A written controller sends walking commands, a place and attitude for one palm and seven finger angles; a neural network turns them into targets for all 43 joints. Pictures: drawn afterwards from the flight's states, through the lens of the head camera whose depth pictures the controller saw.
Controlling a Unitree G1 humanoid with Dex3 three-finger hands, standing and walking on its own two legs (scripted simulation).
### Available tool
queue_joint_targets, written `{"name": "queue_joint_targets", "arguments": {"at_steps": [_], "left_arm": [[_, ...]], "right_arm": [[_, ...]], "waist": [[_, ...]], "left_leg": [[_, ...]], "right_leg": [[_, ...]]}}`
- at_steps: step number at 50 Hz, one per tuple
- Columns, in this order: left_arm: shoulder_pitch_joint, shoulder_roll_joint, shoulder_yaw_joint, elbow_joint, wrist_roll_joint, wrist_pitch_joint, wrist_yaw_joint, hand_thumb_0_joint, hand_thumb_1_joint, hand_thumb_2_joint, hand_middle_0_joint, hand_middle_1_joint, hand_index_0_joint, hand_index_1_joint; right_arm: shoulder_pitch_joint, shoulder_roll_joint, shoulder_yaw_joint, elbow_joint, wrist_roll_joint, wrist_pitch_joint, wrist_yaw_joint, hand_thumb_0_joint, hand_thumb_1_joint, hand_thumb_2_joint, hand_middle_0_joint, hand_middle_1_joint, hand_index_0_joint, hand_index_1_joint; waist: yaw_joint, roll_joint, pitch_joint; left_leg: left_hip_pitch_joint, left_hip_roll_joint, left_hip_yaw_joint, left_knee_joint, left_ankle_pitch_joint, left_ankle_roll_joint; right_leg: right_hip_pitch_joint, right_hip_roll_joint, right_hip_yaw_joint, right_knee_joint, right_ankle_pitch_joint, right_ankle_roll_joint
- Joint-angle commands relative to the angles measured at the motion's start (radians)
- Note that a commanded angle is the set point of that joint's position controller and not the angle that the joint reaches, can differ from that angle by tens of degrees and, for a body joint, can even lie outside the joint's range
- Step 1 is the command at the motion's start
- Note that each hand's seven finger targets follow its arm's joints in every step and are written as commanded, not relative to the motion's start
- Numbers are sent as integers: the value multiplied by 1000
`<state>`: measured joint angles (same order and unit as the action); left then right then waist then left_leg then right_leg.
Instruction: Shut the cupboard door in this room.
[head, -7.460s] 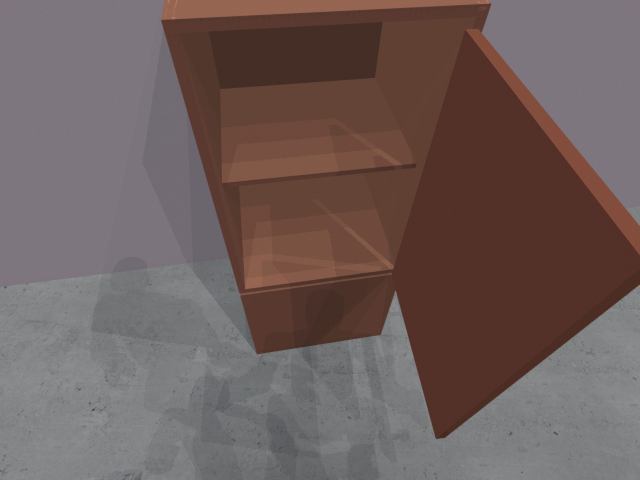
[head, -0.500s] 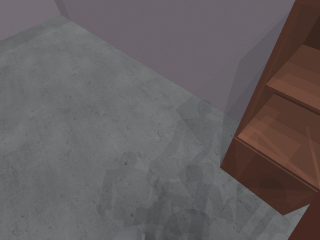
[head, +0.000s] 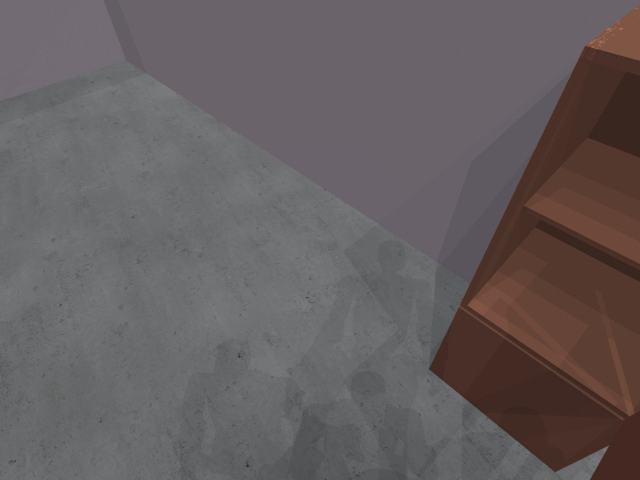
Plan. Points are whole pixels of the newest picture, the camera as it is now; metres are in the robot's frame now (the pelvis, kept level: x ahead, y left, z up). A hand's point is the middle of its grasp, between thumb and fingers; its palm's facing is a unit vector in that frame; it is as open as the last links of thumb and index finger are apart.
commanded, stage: turn or walk to find it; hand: left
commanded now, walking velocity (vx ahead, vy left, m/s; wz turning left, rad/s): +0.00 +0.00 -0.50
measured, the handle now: out of the picture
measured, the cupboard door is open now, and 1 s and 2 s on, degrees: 87 87 85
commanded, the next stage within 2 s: stand and wait in 1.26 s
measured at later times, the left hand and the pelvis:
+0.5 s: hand out of the picture +0.12 +0.16 -0.15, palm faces -0.20 -0.93 -0.31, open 7.4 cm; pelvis -0.01 -0.04 -0.01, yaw -14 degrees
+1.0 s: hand out of the picture +0.11 +0.15 -0.17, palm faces -0.19 -0.96 -0.20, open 7.4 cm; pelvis +0.02 -0.02 +0.00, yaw -13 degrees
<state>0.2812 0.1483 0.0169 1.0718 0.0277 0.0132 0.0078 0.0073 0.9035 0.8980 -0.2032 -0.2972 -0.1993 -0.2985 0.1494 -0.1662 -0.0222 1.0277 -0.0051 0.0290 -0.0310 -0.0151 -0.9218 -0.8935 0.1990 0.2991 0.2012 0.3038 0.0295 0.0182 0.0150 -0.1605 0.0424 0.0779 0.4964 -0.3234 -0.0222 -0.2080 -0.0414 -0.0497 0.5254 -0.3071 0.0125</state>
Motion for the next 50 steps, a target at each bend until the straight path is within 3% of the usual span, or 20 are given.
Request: {"name": "queue_joint_targets", "arguments": {"at_steps": [1,5,8,10,11,14,16,17,18,19,20,22,25,32,37,40,42,43,45,50], "left_arm": [[-9,195,56,-64,-5,-1,10,0,900,900,-200,-300,-200,-300],[-43,205,75,-105,-7,13,5,0,900,900,-200,-300,-200,-300],[-72,167,76,-144,-9,19,-4,0,900,900,-200,-300,-200,-300],[-103,138,72,-170,-5,24,-10,0,900,900,-200,-300,-200,-300],[-109,133,72,-181,-4,28,-11,0,900,900,-200,-300,-200,-300],[-116,116,69,-196,-3,25,-21,0,900,900,-200,-300,-200,-300],[-65,124,71,-185,-5,14,-26,0,900,900,-200,-300,-200,-300],[-2,150,76,-168,-3,6,-27,0,900,900,-200,-300,-200,-300],[69,227,89,-148,1,-8,-21,0,900,900,-200,-300,-200,-300],[109,332,109,-137,3,-17,-4,0,900,900,-200,-300,-200,-300],[113,331,103,-140,-17,-8,5,0,900,900,-200,-300,-200,-300],[4,269,102,-173,-14,0,18,0,900,900,-200,-300,-200,-300],[-58,241,84,-205,-13,-7,13,0,900,900,-200,-300,-200,-300],[-20,227,75,-198,0,-13,14,0,900,900,-200,-300,-200,-300],[-31,207,56,-165,5,-25,21,0,900,900,-200,-300,-200,-300],[-38,186,51,-150,-15,-20,22,0,900,900,-200,-300,-200,-300],[-7,135,42,-148,-21,-10,17,0,900,900,-200,-300,-200,-300],[2,123,41,-145,-18,-6,16,0,900,900,-200,-300,-200,-300],[-33,131,42,-135,-13,-1,15,0,900,900,-200,-300,-200,-300],[-94,122,46,-164,-11,0,9,0,900,900,-200,-300,-200,-300]], "right_arm": [[72,-102,-28,-48,-11,-7,-7,0,-900,-900,200,300,200,300],[86,-118,-37,-66,-14,-10,-10,0,-900,-900,200,300,200,300],[96,-175,-52,-83,-20,-18,-13,0,-900,-900,200,300,200,300],[110,-207,-60,-83,-24,-27,-15,0,-900,-900,200,300,200,300],[112,-211,-61,-86,-28,-27,-13,0,-900,-900,200,300,200,300],[74,-228,-68,-106,-35,-23,-7,0,-900,-900,200,300,200,300],[65,-242,-70,-105,-31,-19,-3,0,-900,-900,200,300,200,300],[64,-244,-72,-111,-23,-17,0,0,-900,-900,200,300,200,300],[82,-209,-67,-123,-12,-15,5,0,-900,-900,200,300,200,300],[53,-129,-48,-171,-10,-13,9,0,-900,-900,200,300,200,300],[42,-150,-47,-183,-5,4,-4,0,-900,-900,200,300,200,300],[14,-149,-46,-170,-8,11,-5,0,-900,-900,200,300,200,300],[30,-148,-46,-147,-14,12,4,0,-900,-900,200,300,200,300],[42,-125,-37,-135,-12,11,10,0,-900,-900,200,300,200,300],[61,-93,-17,-98,-3,-15,14,0,-900,-900,200,300,200,300],[141,-101,-11,-55,-5,-29,15,0,-900,-900,200,300,200,300],[104,-180,-21,-76,-12,-33,13,0,-900,-900,200,300,200,300],[78,-197,-21,-87,-17,-24,11,0,-900,-900,200,300,200,300],[86,-173,-16,-73,-19,-29,-4,0,-900,-900,200,300,200,300],[160,-209,-36,-69,-22,-25,-9,0,-900,-900,200,300,200,300]], "waist": [[-36,-142,44],[-36,-74,7],[-39,129,-17],[-49,246,-12],[-52,264,-14],[-35,213,-10],[-12,179,-46],[19,110,-78],[49,-62,-125],[65,-370,-108],[57,-308,-128],[23,-205,-47],[-15,-113,-42],[-15,-125,-92],[-20,-137,-68],[-42,-87,-49],[-8,162,16],[7,200,45],[-11,280,55],[-49,135,-64]], "left_leg": [[-22,52,8,23,98,1],[-13,78,4,21,121,6],[16,206,-96,-100,217,61],[39,336,-151,-164,415,156],[66,357,-140,-156,513,187],[52,337,-32,-81,605,164],[46,293,32,18,579,103],[15,265,70,130,522,68],[-91,207,100,305,322,12],[-382,55,107,528,-276,-46],[-386,54,-44,625,-352,-45],[-421,79,-92,702,-227,-40],[-387,70,-88,663,-102,-57],[-329,21,-80,513,-48,-47],[-167,3,-72,183,-57,-17],[12,7,-86,-93,196,-3],[-56,183,-304,-160,350,91],[-142,232,-346,-209,279,137],[-134,217,-399,-251,375,175],[88,209,-387,-147,680,228]], "right_leg": [[-98,-138,206,-151,279,-61],[-118,-107,212,-106,284,-70],[-165,9,85,99,254,-26],[-249,42,14,358,-127,2],[-287,30,22,425,-227,6],[-230,6,-9,339,-214,0],[-107,24,-51,138,-49,1],[-1,35,-66,-10,115,1],[152,-62,56,-133,354,-16],[267,-302,412,-148,796,-123],[214,-361,436,-146,858,-217],[121,-290,403,-176,606,-229],[89,-204,310,-160,606,-198],[114,-158,280,-192,434,-191],[73,-163,258,-206,348,-193],[-6,-114,187,-111,255,-108],[-86,-6,70,3,43,-32],[-59,15,22,41,-36,-13],[-87,22,9,175,-101,3],[-253,22,43,374,-209,16]]}}
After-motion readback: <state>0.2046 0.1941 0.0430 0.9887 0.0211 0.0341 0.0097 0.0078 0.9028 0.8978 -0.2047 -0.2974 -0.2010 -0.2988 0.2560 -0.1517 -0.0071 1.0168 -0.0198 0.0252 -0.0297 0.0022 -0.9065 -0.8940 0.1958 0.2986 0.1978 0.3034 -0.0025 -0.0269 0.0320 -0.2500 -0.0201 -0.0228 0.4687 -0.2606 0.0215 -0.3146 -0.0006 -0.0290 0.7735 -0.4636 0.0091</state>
